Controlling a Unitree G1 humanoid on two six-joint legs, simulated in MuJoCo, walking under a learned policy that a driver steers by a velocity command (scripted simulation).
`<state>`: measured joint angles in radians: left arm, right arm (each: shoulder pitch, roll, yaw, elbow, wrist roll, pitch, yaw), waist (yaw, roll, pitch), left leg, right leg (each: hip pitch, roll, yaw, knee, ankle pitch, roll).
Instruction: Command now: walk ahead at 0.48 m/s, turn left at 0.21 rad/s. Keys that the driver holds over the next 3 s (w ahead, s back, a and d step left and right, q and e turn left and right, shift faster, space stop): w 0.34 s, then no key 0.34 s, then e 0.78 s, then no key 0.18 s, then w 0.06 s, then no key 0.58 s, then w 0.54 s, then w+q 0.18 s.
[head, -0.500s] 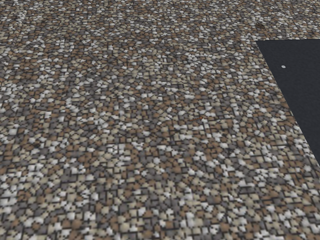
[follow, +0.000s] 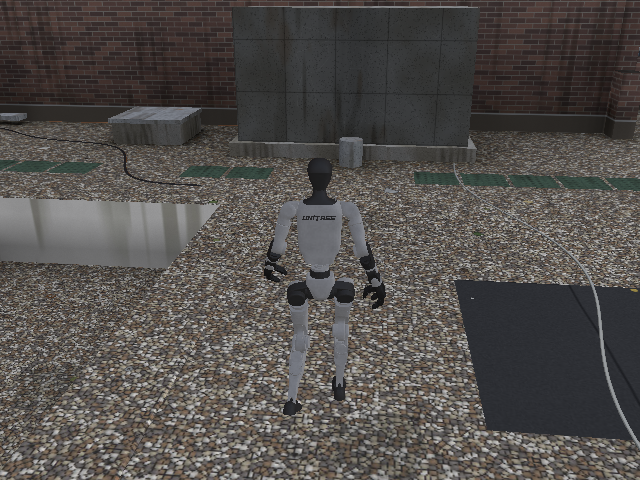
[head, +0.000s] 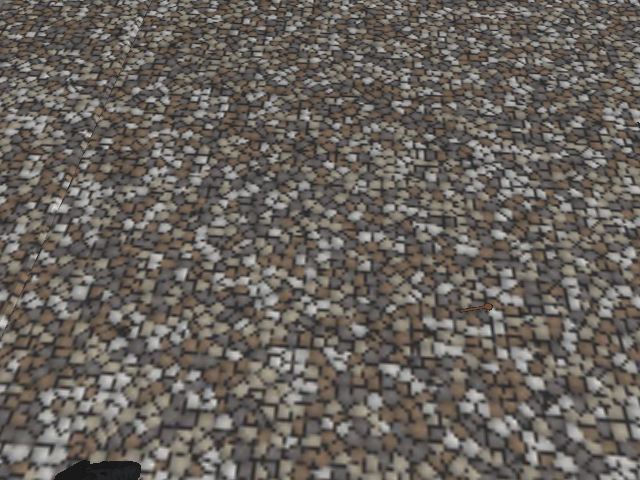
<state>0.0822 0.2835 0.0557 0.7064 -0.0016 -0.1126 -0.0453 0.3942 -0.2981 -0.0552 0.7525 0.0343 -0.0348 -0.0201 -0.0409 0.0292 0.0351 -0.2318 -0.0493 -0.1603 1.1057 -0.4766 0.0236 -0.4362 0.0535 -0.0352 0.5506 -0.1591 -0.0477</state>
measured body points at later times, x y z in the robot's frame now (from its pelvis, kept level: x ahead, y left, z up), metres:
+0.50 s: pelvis +0.27 +0.06 +0.01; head +0.31 +0.08 +0.45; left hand +0.30 +0.35 -0.13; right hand +0.48 -0.18 -0.07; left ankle +0.35 +0.16 -0.72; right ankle +0.14 -0.09 -0.64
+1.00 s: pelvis +0.36 +0.06 +0.01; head +0.40 +0.04 +0.46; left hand +0.51 +0.34 -0.09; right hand +0.49 -0.23 -0.10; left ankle +0.34 +0.17 -0.68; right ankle +0.39 -0.07 -0.72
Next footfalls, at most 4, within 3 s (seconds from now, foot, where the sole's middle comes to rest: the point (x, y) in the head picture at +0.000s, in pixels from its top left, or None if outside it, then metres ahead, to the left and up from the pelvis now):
0.40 left None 0.39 0.16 -0.76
0.82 right None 0.43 -0.07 -0.76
1.14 left None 0.44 0.18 -0.76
1.60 right None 0.34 -0.06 -0.76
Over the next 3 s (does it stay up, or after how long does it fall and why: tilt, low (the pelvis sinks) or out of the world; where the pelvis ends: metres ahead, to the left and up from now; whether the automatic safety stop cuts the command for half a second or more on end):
stays up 0.53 -0.14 0.02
